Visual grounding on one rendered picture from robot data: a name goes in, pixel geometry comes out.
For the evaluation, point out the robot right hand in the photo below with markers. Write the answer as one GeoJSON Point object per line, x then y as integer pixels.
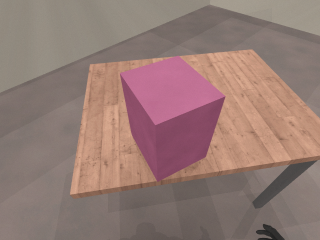
{"type": "Point", "coordinates": [271, 232]}

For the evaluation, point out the carton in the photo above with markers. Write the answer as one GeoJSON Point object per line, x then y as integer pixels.
{"type": "Point", "coordinates": [173, 112]}

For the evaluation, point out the table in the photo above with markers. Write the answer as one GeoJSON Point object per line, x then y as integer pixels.
{"type": "Point", "coordinates": [262, 124]}

